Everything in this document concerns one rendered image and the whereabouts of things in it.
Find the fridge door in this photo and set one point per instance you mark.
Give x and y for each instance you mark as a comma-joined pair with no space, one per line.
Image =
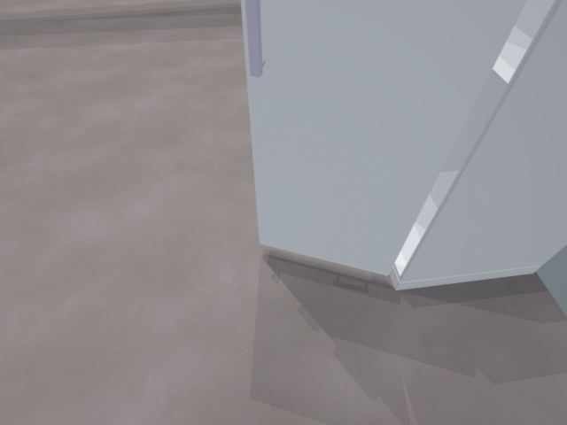
358,107

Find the handle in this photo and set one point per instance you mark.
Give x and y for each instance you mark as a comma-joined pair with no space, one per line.
256,61

